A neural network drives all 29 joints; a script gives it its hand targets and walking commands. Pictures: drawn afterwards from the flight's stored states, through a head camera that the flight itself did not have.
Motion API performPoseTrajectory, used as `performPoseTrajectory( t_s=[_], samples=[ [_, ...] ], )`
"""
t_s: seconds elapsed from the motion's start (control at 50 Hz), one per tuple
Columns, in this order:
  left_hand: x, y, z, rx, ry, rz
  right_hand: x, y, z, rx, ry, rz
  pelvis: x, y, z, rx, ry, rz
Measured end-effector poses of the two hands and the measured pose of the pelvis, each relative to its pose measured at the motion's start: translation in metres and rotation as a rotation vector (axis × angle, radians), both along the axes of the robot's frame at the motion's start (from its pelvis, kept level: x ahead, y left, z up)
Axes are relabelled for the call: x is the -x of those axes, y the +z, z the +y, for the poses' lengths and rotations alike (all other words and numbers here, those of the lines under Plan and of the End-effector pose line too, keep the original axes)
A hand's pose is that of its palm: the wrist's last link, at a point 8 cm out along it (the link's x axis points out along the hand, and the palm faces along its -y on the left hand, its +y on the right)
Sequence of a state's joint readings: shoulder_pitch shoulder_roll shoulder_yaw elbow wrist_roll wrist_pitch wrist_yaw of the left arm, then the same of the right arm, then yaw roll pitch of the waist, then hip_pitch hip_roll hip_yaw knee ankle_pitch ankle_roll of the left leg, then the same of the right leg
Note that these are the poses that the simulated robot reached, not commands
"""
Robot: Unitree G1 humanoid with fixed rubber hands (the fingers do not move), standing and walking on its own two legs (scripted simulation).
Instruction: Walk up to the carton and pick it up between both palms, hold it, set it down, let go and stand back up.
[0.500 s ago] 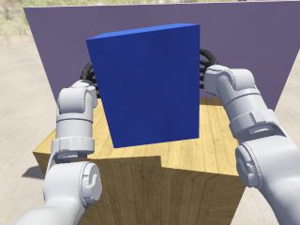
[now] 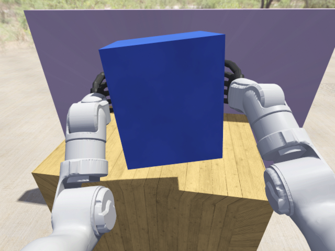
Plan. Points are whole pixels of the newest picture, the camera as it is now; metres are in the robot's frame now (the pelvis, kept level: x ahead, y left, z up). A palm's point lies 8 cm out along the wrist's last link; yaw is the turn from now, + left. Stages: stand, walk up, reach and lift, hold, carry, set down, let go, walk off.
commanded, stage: hold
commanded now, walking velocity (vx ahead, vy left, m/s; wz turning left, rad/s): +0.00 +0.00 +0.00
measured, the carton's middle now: (166, 95) +0.39 +0.01 +0.29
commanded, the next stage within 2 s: none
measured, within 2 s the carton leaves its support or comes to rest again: neither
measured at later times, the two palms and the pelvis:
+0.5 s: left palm (99, 102) +0.36 +0.16 +0.29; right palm (235, 90) +0.36 -0.14 +0.31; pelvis +0.00 +0.00 +0.00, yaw +0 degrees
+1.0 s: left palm (101, 102) +0.37 +0.15 +0.28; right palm (235, 92) +0.37 -0.15 +0.30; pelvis -0.01 +0.00 +0.00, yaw +0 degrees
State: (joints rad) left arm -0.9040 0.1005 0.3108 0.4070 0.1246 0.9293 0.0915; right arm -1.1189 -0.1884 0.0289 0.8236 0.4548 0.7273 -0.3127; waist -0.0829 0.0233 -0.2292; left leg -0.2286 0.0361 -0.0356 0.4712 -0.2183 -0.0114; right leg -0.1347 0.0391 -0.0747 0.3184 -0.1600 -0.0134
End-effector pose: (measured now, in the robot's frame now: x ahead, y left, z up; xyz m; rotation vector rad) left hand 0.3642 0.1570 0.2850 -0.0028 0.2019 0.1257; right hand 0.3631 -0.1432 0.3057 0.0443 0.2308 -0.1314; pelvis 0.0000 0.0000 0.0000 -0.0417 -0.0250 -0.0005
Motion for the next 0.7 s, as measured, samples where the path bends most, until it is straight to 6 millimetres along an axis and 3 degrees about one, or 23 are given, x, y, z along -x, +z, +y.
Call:
performPoseTrajectory(
  t_s=[0.7],
  samples=[
    [-0.0022, -0.0009, -0.0018, -0.006, 0.001, 0.02, -0.0026, -0.0032, -0.0019, -0.007, 0.0, 0.023, 0.004, -0.0004, 0.0001, 0.0, -0.009, 0.0]
  ],
)
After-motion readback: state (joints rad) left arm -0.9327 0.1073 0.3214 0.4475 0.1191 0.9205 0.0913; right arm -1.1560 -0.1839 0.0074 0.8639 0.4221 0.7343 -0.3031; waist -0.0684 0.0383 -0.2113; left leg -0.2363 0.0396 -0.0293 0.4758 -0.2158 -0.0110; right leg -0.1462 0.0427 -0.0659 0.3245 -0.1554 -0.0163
